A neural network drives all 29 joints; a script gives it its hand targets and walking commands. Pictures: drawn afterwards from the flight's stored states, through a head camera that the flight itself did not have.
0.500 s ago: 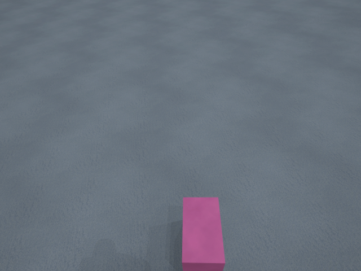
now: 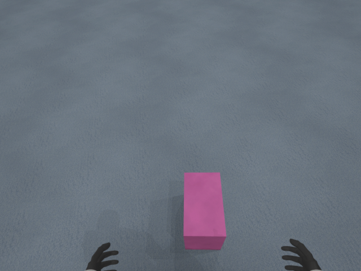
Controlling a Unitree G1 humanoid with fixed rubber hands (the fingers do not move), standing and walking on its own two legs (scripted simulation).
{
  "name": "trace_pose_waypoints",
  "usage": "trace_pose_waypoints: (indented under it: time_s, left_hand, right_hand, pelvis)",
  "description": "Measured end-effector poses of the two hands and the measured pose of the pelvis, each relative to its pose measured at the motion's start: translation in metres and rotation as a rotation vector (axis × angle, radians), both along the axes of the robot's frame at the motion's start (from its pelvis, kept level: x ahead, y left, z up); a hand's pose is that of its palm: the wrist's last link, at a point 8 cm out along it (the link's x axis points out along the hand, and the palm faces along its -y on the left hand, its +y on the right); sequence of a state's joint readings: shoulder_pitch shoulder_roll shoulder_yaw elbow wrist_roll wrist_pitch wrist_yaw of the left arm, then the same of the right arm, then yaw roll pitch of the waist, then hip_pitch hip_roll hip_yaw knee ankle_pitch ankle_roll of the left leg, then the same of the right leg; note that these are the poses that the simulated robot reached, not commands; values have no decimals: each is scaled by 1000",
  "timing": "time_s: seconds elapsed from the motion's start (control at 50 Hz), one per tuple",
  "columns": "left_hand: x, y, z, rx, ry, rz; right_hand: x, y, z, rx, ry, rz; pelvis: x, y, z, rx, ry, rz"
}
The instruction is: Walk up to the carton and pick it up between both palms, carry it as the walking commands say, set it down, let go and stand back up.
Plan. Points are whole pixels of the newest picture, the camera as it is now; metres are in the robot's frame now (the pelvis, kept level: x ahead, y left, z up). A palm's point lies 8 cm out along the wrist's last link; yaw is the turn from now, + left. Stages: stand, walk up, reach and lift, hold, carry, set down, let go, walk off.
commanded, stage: reach and lift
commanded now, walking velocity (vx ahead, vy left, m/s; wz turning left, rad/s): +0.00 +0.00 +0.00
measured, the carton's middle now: (202, 211) +0.49 -0.04 -0.63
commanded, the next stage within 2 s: none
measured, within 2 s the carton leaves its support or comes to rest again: neither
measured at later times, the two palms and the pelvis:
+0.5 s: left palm (108, 248) +0.21 +0.22 -0.13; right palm (292, 258) +0.20 -0.23 -0.14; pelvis -0.02 +0.00 -0.03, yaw +0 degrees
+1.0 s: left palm (138, 200) +0.36 +0.18 -0.19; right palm (264, 207) +0.35 -0.21 -0.20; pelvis -0.05 -0.01 -0.07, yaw +1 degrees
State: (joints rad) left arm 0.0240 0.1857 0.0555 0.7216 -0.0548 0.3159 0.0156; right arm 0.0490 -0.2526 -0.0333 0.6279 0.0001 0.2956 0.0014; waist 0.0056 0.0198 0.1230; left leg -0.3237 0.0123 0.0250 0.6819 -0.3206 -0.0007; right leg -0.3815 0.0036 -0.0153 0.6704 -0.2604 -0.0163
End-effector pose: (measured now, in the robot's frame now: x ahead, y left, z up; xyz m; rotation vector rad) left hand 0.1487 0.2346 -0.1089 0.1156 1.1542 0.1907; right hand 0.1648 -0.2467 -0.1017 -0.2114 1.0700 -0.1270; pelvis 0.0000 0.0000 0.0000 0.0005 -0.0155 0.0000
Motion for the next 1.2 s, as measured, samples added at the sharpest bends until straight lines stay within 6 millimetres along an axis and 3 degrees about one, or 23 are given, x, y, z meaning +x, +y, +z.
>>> trace_pose_waypoints:
  time_s: [0.06, 0.16, 0.22, 0.36, 0.46, 0.68, 0.8, 1.0, 1.08, 1.14, 1.2]
  left_hand:
    - [27, -2, 6, 7, 9, -21]
    - [30, -1, 5, 44, 45, -60]
    - [31, -2, 0, 35, 15, -75]
    - [38, -4, -14, 24, -60, -96]
    - [54, -10, -20, 19, -131, -94]
    - [107, -33, -26, 33, -183, -122]
    - [158, -46, -27, 17, -271, -114]
    - [213, -57, -76, 7, -308, -103]
    - [230, -57, -81, -6, -350, -70]
    - [247, -58, -69, 2, -402, -63]
    - [266, -60, -52, 6, -467, -67]
  right_hand:
    - [19, 3, 0, 7, 35, -2]
    - [11, 8, -5, 39, 110, -17]
    - [18, 10, -8, 41, 68, 3]
    - [21, 13, -23, 44, 5, 32]
    - [30, 17, -32, 49, -47, 54]
    - [91, 30, -42, 76, -112, 70]
    - [133, 34, -52, 77, -149, 52]
    - [187, 39, -99, 78, -188, 19]
    - [225, 45, -89, 80, -288, 39]
    - [251, 47, -71, 78, -361, 51]
    - [265, 48, -61, 80, -386, 45]
  pelvis:
    - [3, 1, -1, -1, 16, 0]
    - [18, -1, 3, 2, 62, 1]
    - [19, -1, 1, 2, 98, 0]
    - [10, -1, -11, 2, 171, 1]
    - [-9, -1, -22, 3, 207, 1]
    - [-51, -5, -44, 10, 206, 3]
    - [-59, -8, -54, 14, 275, 4]
    - [-49, -9, -65, 16, 469, 6]
    - [-40, -8, -68, 16, 538, 7]
    - [-34, -8, -69, 15, 572, 8]
    - [-31, -8, -69, 15, 595, 8]
